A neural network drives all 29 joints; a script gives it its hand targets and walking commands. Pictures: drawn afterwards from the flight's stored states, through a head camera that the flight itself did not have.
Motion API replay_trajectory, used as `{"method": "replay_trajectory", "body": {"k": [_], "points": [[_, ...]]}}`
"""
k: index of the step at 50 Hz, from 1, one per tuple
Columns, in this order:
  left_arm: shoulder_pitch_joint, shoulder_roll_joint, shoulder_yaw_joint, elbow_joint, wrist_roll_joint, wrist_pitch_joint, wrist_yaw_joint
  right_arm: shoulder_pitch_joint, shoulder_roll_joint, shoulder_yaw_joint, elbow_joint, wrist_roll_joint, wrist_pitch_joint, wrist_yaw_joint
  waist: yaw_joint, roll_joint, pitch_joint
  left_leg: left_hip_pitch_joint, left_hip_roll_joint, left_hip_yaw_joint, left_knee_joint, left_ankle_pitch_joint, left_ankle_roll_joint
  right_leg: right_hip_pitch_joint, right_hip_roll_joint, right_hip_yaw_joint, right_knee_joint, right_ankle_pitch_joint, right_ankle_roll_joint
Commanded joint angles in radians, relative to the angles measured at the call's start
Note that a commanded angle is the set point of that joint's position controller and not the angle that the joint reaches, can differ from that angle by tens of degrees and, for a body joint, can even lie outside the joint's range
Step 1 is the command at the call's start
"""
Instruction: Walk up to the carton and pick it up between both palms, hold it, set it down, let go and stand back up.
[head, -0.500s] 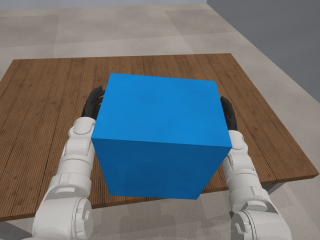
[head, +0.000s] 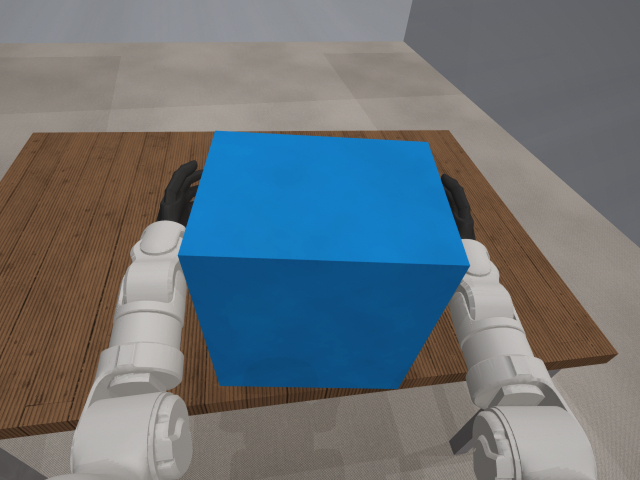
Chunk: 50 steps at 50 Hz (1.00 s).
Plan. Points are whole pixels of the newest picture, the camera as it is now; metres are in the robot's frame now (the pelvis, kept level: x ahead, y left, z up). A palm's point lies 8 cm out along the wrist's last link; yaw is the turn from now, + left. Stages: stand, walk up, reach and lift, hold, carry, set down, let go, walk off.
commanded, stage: reach and lift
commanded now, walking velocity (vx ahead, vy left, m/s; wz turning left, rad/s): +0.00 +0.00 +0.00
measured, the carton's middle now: (316, 273) +0.36 +0.00 +0.08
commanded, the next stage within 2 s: none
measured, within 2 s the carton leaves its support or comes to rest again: neither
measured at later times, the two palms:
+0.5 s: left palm (186, 187) +0.40 +0.17 +0.18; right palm (474, 212) +0.38 -0.19 +0.18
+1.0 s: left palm (172, 175) +0.38 +0.17 +0.22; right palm (489, 176) +0.38 -0.18 +0.23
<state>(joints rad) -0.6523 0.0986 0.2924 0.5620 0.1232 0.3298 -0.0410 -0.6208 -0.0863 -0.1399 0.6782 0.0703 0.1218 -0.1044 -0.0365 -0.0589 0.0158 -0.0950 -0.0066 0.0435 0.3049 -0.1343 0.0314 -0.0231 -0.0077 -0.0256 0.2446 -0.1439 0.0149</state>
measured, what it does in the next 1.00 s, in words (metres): stands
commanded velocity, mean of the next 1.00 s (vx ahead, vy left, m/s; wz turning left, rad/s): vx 0.00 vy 0.00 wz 0.00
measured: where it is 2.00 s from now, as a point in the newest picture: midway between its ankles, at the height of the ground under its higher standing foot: outside the picture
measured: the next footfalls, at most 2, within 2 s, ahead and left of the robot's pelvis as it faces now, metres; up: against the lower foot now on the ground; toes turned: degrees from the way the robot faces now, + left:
none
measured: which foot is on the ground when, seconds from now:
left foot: down 0.00-1.00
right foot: down 0.00-1.00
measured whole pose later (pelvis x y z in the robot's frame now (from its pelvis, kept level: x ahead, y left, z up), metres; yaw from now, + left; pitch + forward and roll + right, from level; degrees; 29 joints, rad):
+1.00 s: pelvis -0.01 -0.01 +0.00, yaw +1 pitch -3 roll -1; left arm -0.76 0.13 0.29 0.41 0.11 0.66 0.03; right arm -0.87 -0.19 -0.05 0.74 0.28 0.37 -0.13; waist -0.07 -0.04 -0.10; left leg -0.15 0.00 0.01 0.32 -0.12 0.01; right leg -0.09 0.01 -0.03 0.28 -0.15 -0.01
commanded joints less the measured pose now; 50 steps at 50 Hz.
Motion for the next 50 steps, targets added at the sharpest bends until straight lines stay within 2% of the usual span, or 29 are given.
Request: {"method": "replay_trajectory", "body": {"k": [1, 5, 8, 10, 13, 17, 20, 24, 32, 39, 44, 50], "points": [[-0.808, -0.599, -0.459, -0.212, -0.089, -0.033, -0.075, -0.822, 0.524, 0.25, -0.208, 0.013, -0.063, 0.121, -0.035, 0.136, -0.49, 0.21, -0.003, -0.009, -0.002, 0.137, -0.084, -0.119, 0.038, -0.042, -0.017, -0.001, -0.01], [-0.843, -0.611, -0.481, -0.159, -0.1, -0.013, -0.056, -0.873, 0.508, 0.179, -0.155, -0.029, -0.064, 0.139, -0.052, 0.143, -0.504, 0.18, 0.003, -0.004, -0.034, 0.013, -0.078, -0.174, 0.034, -0.047, -0.023, -0.111, -0.023], [-0.802, -0.603, -0.452, -0.108, -0.085, 0.025, -0.059, -0.874, 0.499, 0.164, -0.11, -0.036, -0.045, 0.141, -0.048, 0.122, -0.483, 0.161, 0.005, 0.003, -0.048, -0.006, -0.065, -0.153, 0.031, -0.042, -0.023, -0.103, -0.018], [-0.77, -0.6, -0.425, -0.092, -0.075, 0.052, -0.065, -0.875, 0.496, 0.18, -0.1, -0.016, -0.029, 0.138, -0.039, 0.103, -0.477, 0.167, 0.004, 0.002, -0.041, 0.047, -0.058, -0.121, 0.032, -0.038, -0.023, -0.049, -0.011], [-0.742, -0.601, -0.415, -0.128, -0.077, 0.089, -0.072, -0.892, 0.503, 0.245, -0.133, 0.049, -0.01, 0.126, -0.028, 0.088, -0.508, 0.203, -0.001, -0.01, 0.0, 0.201, -0.058, -0.064, 0.041, -0.03, -0.015, 0.077, -0.001], [-0.732, -0.606, -0.445, -0.216, -0.098, 0.106, -0.074, -0.925, 0.526, 0.345, -0.236, 0.144, 0.006, 0.109, -0.028, 0.083, -0.58, 0.241, -0.01, -0.036, 0.055, 0.372, -0.064, -0.003, 0.056, -0.02, 0.003, 0.244, 0.008], [-0.729, -0.615, -0.469, -0.277, -0.109, 0.106, -0.071, -0.926, 0.542, 0.397, -0.309, 0.186, 0.019, 0.099, -0.03, 0.087, -0.609, 0.245, -0.017, -0.047, 0.076, 0.423, -0.071, 0.028, 0.06, -0.013, 0.015, 0.328, 0.011], [-0.71, -0.607, -0.483, -0.34, -0.113, 0.122, -0.066, -0.893, 0.542, 0.445, -0.361, 0.226, 0.054, 0.09, -0.03, 0.081, -0.599, 0.24, -0.022, -0.057, 0.076, 0.428, -0.076, 0.052, 0.061, -0.005, 0.024, 0.384, 0.015], [-0.733, -0.563, -0.471, -0.38, -0.1, 0.208, -0.069, -0.891, 0.507, 0.445, -0.333, 0.277, 0.147, 0.079, -0.039, 0.077, -0.458, 0.206, -0.017, -0.059, 0.034, 0.289, -0.058, -0.005, 0.057, 0.0, 0.006, 0.252, 0.014], [-0.847, -0.579, -0.492, -0.39, -0.133, 0.234, -0.064, -1.001, 0.538, 0.416, -0.318, 0.296, 0.184, 0.083, -0.048, 0.081, -0.518, 0.183, -0.018, -0.058, 0.026, 0.185, -0.047, -0.04, 0.048, 0.008, 0.006, 0.173, 0.017], [-0.88, -0.562, -0.461, -0.343, -0.135, 0.248, -0.064, -1.029, 0.549, 0.39, -0.259, 0.292, 0.213, 0.083, -0.047, 0.075, -0.533, 0.147, -0.023, -0.055, 0.01, 0.107, -0.033, -0.046, 0.039, 0.018, 0.003, 0.136, 0.025], [-0.898, -0.525, -0.396, -0.289, -0.123, 0.288, -0.074, -1.071, 0.541, 0.379, -0.198, 0.311, 0.256, 0.077, -0.028, 0.055, -0.496, 0.1, -0.026, -0.05, -0.009, 0.054, -0.015, -0.035, 0.035, 0.026, 0.001, 0.111, 0.034]]}}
